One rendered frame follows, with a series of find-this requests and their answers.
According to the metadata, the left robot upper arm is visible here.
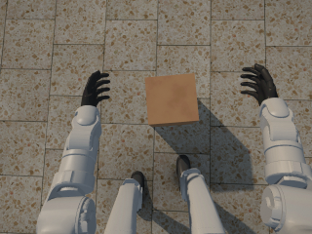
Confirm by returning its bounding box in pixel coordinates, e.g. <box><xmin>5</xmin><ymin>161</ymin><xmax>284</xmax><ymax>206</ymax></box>
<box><xmin>37</xmin><ymin>196</ymin><xmax>97</xmax><ymax>234</ymax></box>

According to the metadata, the robot left forearm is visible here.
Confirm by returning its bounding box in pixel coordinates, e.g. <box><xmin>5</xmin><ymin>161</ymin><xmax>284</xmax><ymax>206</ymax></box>
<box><xmin>36</xmin><ymin>105</ymin><xmax>102</xmax><ymax>234</ymax></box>

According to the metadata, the left robot foot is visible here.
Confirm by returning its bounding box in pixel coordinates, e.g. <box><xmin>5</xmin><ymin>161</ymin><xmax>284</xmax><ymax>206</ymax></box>
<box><xmin>131</xmin><ymin>171</ymin><xmax>144</xmax><ymax>212</ymax></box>

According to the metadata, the right robot upper arm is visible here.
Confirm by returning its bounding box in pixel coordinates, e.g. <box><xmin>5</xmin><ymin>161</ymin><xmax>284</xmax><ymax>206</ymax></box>
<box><xmin>259</xmin><ymin>184</ymin><xmax>312</xmax><ymax>234</ymax></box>

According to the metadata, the robot right thigh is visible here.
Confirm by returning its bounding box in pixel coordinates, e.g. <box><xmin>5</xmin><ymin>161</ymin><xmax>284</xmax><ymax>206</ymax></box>
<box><xmin>179</xmin><ymin>173</ymin><xmax>226</xmax><ymax>234</ymax></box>

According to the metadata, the robot right hand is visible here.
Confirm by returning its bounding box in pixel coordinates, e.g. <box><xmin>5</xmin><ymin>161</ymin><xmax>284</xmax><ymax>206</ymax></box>
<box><xmin>240</xmin><ymin>63</ymin><xmax>278</xmax><ymax>106</ymax></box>

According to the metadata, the robot right forearm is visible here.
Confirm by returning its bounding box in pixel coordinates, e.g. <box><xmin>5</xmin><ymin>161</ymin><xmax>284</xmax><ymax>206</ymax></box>
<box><xmin>258</xmin><ymin>97</ymin><xmax>312</xmax><ymax>190</ymax></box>

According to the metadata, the carton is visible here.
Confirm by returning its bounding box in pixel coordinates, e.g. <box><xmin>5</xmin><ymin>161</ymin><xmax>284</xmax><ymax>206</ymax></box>
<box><xmin>144</xmin><ymin>73</ymin><xmax>199</xmax><ymax>128</ymax></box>

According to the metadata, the robot left hand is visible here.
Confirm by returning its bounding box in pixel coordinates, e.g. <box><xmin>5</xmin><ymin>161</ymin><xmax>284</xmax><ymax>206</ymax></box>
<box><xmin>81</xmin><ymin>70</ymin><xmax>110</xmax><ymax>107</ymax></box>

